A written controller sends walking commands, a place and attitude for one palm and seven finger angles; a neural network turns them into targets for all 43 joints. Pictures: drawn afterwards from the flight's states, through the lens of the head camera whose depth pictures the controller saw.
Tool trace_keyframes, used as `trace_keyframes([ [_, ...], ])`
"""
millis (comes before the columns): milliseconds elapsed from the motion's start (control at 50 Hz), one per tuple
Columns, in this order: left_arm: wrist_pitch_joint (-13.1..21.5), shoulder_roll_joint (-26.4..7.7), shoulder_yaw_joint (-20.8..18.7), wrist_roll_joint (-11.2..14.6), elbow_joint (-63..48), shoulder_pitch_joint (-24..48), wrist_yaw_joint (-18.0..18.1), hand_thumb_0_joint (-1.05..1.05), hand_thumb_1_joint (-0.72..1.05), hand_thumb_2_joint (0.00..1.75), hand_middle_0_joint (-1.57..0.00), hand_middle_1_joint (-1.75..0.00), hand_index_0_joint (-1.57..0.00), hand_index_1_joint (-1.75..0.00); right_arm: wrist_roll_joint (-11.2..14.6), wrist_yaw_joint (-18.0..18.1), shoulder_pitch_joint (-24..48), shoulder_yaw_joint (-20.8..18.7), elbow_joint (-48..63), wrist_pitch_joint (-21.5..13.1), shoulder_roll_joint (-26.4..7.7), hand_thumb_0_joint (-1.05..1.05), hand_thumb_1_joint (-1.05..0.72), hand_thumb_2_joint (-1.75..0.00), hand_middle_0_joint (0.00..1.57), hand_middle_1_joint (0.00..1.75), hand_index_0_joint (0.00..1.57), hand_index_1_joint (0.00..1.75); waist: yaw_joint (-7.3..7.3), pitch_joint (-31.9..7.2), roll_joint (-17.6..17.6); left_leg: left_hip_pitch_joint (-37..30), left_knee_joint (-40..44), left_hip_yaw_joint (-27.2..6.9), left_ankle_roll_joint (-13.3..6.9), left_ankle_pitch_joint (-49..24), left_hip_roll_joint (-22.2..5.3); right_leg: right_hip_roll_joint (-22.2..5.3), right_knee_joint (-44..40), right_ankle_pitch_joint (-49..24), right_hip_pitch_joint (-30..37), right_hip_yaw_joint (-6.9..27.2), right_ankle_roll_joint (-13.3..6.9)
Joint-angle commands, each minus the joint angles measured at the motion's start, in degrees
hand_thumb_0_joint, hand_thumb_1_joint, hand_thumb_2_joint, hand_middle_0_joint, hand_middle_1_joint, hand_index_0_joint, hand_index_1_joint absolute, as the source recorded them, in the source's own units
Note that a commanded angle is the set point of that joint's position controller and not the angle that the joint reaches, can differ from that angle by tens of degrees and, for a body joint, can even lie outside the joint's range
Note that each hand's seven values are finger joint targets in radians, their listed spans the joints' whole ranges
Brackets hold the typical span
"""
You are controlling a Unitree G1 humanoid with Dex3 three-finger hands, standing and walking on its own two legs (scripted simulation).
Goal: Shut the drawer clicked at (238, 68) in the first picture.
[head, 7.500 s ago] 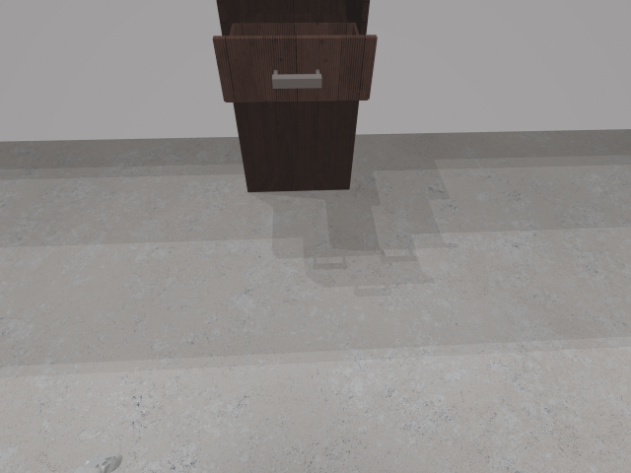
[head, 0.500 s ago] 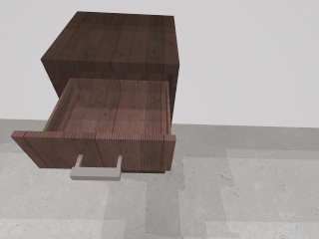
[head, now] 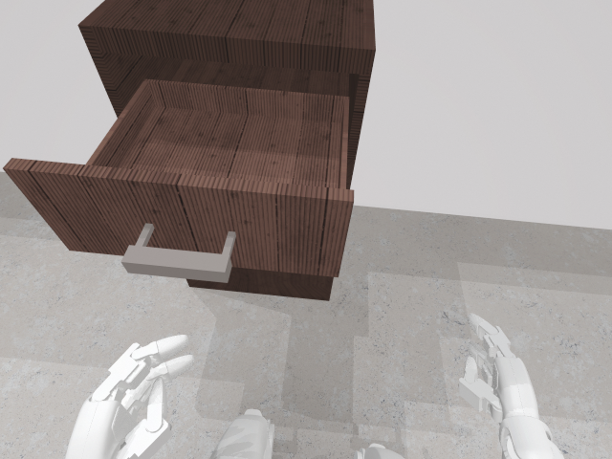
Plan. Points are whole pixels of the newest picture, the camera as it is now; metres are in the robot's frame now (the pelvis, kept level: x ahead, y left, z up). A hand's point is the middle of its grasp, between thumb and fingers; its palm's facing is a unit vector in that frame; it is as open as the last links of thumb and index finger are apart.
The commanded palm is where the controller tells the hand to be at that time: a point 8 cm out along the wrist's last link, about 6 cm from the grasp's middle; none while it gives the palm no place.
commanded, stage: raise the hand and make a fist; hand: left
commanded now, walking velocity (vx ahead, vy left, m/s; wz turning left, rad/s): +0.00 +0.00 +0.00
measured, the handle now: (183, 249) +0.36 +0.22 +0.05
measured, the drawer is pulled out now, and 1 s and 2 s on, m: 0.29 0.29 0.29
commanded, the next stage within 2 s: bring the fist close to the handle in 1.44 s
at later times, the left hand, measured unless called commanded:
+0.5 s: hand (144, 388) +0.17 +0.18 +0.09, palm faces +0.05 -1.00 -0.06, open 3.4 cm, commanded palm +0.13 +0.23 +0.11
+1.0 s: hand (127, 380) +0.17 +0.19 +0.13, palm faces +0.04 -1.00 -0.04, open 3.3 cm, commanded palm +0.13 +0.23 +0.15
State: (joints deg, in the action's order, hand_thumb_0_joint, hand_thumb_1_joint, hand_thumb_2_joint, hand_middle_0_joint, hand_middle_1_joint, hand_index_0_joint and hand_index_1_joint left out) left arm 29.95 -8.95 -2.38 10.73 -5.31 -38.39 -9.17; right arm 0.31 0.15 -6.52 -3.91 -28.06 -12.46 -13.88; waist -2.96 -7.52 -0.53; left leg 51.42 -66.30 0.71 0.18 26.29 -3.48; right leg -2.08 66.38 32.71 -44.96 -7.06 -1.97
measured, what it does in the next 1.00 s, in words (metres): stands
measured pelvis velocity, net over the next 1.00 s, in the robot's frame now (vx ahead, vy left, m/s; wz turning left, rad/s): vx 0.02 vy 0.02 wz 0.01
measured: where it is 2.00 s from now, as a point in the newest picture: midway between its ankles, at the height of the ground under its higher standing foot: outside the picture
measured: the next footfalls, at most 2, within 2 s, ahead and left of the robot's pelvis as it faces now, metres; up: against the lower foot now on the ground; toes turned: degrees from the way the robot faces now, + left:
none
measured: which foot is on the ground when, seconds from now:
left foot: down 0.00-1.00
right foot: down 0.00-1.00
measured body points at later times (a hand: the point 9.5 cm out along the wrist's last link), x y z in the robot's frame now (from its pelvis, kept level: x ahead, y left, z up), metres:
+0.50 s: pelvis +0.02 +0.00 +0.03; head +0.06 -0.01 +0.47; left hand +0.16 +0.24 +0.10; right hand +0.18 -0.27 -0.05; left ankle +0.06 +0.12 -0.65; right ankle +0.01 -0.10 -0.65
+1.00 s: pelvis +0.02 +0.02 +0.04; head +0.03 +0.02 +0.49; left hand +0.16 +0.24 +0.14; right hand +0.24 -0.17 -0.01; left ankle +0.06 +0.12 -0.65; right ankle +0.01 -0.10 -0.65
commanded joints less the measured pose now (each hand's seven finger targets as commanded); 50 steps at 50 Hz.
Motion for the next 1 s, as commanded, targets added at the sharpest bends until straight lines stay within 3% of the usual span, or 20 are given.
trace_keyframes([
  [0, 5.12, -5.09, -1.75, 2.17, -22.27, 11.90, -0.38, 0.00, 0.90, 0.90, -0.68, -0.82, -0.68, -0.82, 0.95, 2.28, -1.90, -0.07, 7.78, -2.12, -5.13, 0.00, -0.90, -0.90, 0.20, 0.30, 0.20, 0.30, 6.22, -6.92, 4.46, -9.03, 7.43, -2.17, -2.17, -1.67, 2.17, 2.54, -15.85, -1.72, -2.97, 7.31, 0.55],
  [60, 1.18, -7.26, -3.21, 3.22, -17.75, 10.26, -4.33, 0.00, 0.90, 0.90, -0.74, -0.88, -0.74, -0.88, 1.57, 3.35, -2.13, 0.38, 7.27, -2.51, -5.34, 0.00, -0.90, -0.90, 0.20, 0.30, 0.20, 0.30, 5.80, -7.36, 1.12, -6.84, 6.67, -1.89, -2.26, -2.36, 2.28, 2.00, -18.64, -0.20, 0.42, 9.53, 1.01],
  [120, -5.15, -9.54, -7.51, 4.55, -14.63, 5.05, -6.69, 0.00, 0.90, 0.90, -0.80, -0.95, -0.80, -0.95, 2.21, 3.96, -0.98, 0.51, 7.67, -1.70, -4.78, 0.00, -0.90, -0.90, 0.20, 0.30, 0.20, 0.30, 3.30, -9.71, 0.80, -8.19, 7.75, -1.40, -2.21, -6.06, 2.70, 0.98, -20.52, -4.41, 6.49, 11.09, 1.72],
  [180, -9.52, -11.46, -13.73, 6.12, -11.21, 0.53, -5.72, 0.00, 0.90, 0.90, -0.86, -1.01, -0.86, -1.01, 2.32, 4.59, 1.28, 0.50, 6.87, -0.49, -3.73, 0.00, -0.90, -0.90, 0.20, 0.30, 0.20, 0.30, 1.12, -9.50, -2.35, -8.61, 9.57, -1.79, -1.93, -8.80, 2.79, 0.09, -21.27, -10.92, 11.49, 11.16, 2.99],
  [200, -9.63, -9.64, -12.78, 6.76, -13.01, 0.51, -5.41, 0.00, 0.90, 0.90, -0.88, -1.04, -0.88, -1.04, 2.24, 4.62, 0.49, 0.77, 7.04, -0.27, -3.34, 0.00, -0.90, -0.90, 0.20, 0.30, 0.20, 0.30, 1.30, -9.59, -3.33, -8.97, 10.33, -1.84, -1.88, -9.79, 2.86, -0.34, -21.14, -13.74, 12.74, 10.81, 3.38],
  [240, -8.64, -9.93, -13.99, 7.28, -14.45, 0.16, -4.61, 0.00, 0.90, 0.90, -0.92, -1.08, -0.92, -1.08, 2.20, 4.60, 0.50, 0.51, 6.29, -0.45, -2.97, 0.00, -0.90, -0.90, 0.20, 0.30, 0.20, 0.30, 1.10, -8.59, -1.51, -10.43, 11.68, -1.97, -1.61, -11.47, 2.81, -0.52, -20.85, -18.01, 13.55, 9.97, 3.47],
  [280, -7.17, -11.08, -15.71, 7.04, -13.01, -1.95, -4.01, 0.00, 0.90, 0.90, -0.96, -1.12, -0.96, -1.12, 2.07, 4.55, 0.96, 0.16, 5.42, -0.70, -2.97, 0.00, -0.90, -0.90, 0.20, 0.30, 0.20, 0.30, 0.85, -7.22, -3.49, -10.68, 12.25, -2.18, -1.50, -12.38, 2.69, -0.40, -20.78, -20.59, 13.82, 9.62, 3.74],
  [320, -4.57, -8.66, -12.31, 6.95, -15.43, -2.84, -4.96, 0.00, 0.90, 0.90, -1.00, -1.17, -1.00, -1.17, 2.12, 4.08, -0.05, -0.03, 5.38, -1.83, -3.15, 0.00, -0.90, -0.90, 0.20, 0.30, 0.20, 0.30, 1.53, -7.33, -0.39, -12.58, 12.91, -1.77, -1.55, -13.46, 2.92, -0.34, -20.49, -21.80, 13.03, 8.84, 3.51],
  [380, -2.16, -7.80, -10.26, 7.30, -14.95, -2.27, -6.23, 0.00, 0.90, 0.90, -1.06, -1.23, -1.06, -1.23, 2.27, 3.78, -0.08, -0.22, 4.76, -3.22, -4.21, 0.00, -0.90, -0.90, 0.20, 0.30, 0.20, 0.30, 2.83, -5.15, -1.96, -13.28, 13.18, -2.12, -1.77, -12.29, 2.93, -0.02, -21.57, -19.04, 11.12, 8.59, 3.47],
  [440, -0.83, -8.01, -9.45, 7.39, -17.42, -3.62, -6.81, 0.00, 0.90, 0.90, -1.12, -1.30, -1.12, -1.30, 2.55, 3.51, -1.29, -0.67, 5.23, -4.34, -4.69, 0.00, -0.90, -0.90, 0.20, 0.30, 0.20, 0.30, 2.80, -6.71, -0.26, -15.34, 14.15, -1.83, -1.92, -12.44, 3.04, 0.59, -21.28, -17.05, 10.57, 7.48, 2.64],
  [480, -0.71, -9.10, -10.05, 6.63, -18.94, -4.80, -5.89, 0.00, 0.90, 0.90, -1.16, -1.34, -1.16, -1.34, 2.40, 3.41, -0.67, -0.74, 5.17, -4.59, -4.87, 0.00, -0.90, -0.90, 0.20, 0.30, 0.20, 0.30, 1.92, -6.65, 1.68, -16.24, 14.94, -1.75, -2.13, -12.82, 3.01, 1.22, -20.88, -15.51, 10.54, 6.32, 1.71],
  [500, -0.65, -7.76, -8.62, 6.55, -20.51, -4.99, -5.48, 0.00, 0.90, 0.90, -1.18, -1.36, -1.18, -1.36, 2.52, 3.26, -1.20, -0.68, 5.71, -4.64, -4.70, 0.00, -0.90, -0.90, 0.20, 0.30, 0.20, 0.30, 2.20, -6.80, 2.37, -17.19, 15.51, -1.62, -2.15, -12.86, 3.02, 1.46, -20.45, -15.07, 10.05, 5.35, 1.49],
  [580, -2.26, -8.51, -8.90, 5.27, -21.84, -5.92, -3.03, 0.00, 0.90, 0.90, -1.26, -1.45, -1.26, -1.45, 2.45, 3.06, -0.73, -0.53, 6.54, -3.91, -4.77, 0.00, -0.90, -0.90, 0.20, 0.30, 0.20, 0.30, 1.97, -5.67, 1.65, -17.81, 17.01, -2.10, -2.24, -11.27, 2.65, 2.18, -20.61, -13.10, 9.51, 3.84, 1.19],
  [660, -4.76, -6.31, -5.83, 4.64, -25.58, -7.00, -2.36, 0.00, 0.90, 0.90, -1.34, -1.53, -1.34, -1.53, 2.67, 2.56, -0.76, 0.19, 8.63, -3.24, -4.49, 0.00, -0.90, -0.90, 0.20, 0.30, 0.20, 0.30, 1.84, -6.09, 4.32, -20.10, 18.86, -2.27, -2.11, -11.25, 2.42, 2.58, -20.21, -13.65, 9.94, 2.06, 1.02],
  [720, -7.16, -5.68, -4.30, 3.77, -27.38, -8.25, -1.77, 0.00, 0.90, 0.90, -1.40, -1.60, -1.40, -1.60, 2.71, 2.12, -0.51, 0.69, 9.65, -2.54, -4.23, 0.00, -0.90, -0.90, 0.20, 0.30, 0.20, 0.30, 1.92, -5.13, 3.94, -20.70, 19.70, -2.61, -2.13, -11.30, 2.18, 2.74, -20.40, -14.06, 10.17, 1.29, 1.09],
  [780, -8.83, -7.46, -5.38, 3.13, -28.48, -7.55, -1.24, 0.00, 0.90, 0.90, -1.40, -1.60, -1.40, -1.60, 2.61, 2.14, -0.15, 1.08, 9.87, -2.01, -4.38, 0.00, -0.90, -0.90, 0.20, 0.30, 0.20, 0.30, 2.03, -4.25, 2.71, -20.95, 20.14, -2.97, -2.21, -11.29, 2.03, 2.95, -20.89, -14.23, 10.61, 1.13, 1.13],
  [820, -9.56, -5.70, -3.37, 3.25, -30.08, -7.23, -1.38, 0.00, 0.90, 0.90, -1.40, -1.60, -1.40, -1.60, 2.68, 2.00, -0.45, 1.64, 10.68, -1.78, -4.13, 0.00, -0.90, -0.90, 0.20, 0.30, 0.20, 0.30, 2.41, -3.19, 3.53, -21.38, 20.71, -3.15, -2.07, -9.97, 1.99, 2.95, -21.19, -12.89, 9.87, 0.81, 1.17],
  [880, -10.45, -7.02, -4.05, 3.10, -31.12, -4.74, -0.99, 0.00, 0.90, 0.90, -1.40, -1.60, -1.40, -1.60, 2.72, 2.27, -0.07, 2.11, 10.96, -1.73, -4.60, 0.00, -0.90, -0.90, 0.20, 0.30, 0.20, 0.30, 2.58, -1.34, 3.47, -20.71, 21.64, -3.74, -1.96, -6.16, 1.90, 3.17, -21.93, -9.10, 9.21, 0.85, 1.13],
  [940, -11.32, -6.61, -4.10, 3.23, -32.02, -5.57, -0.88, 0.00, 0.90, 0.90, -1.40, -1.60, -1.40, -1.60, 2.93, 2.27, -1.09, 2.23, 11.22, -2.05, -4.35, 0.00, -0.90, -0.90, 0.20, 0.30, 0.20, 0.30, 2.33, -2.83, 2.91, -21.91, 22.09, -3.89, -1.89, -6.50, 1.77, 3.13, -22.31, -9.30, 10.13, 0.74, 1.10],
  [980, -11.88, -7.31, -3.68, 2.74, -34.07, -4.07, -0.62, 0.00, 0.90, 0.90, -1.40, -1.60, -1.40, -1.60, 3.00, 2.22, -0.81, 2.54, 11.27, -2.55, -4.60, 0.00, -0.90, -0.90, 0.20, 0.30, 0.20, 0.30, 2.18, -3.42, 5.53, -22.73, 22.47, -3.97, -1.88, -7.04, 1.93, 3.00, -22.24, -9.76, 11.02, 0.83, 0.92],
])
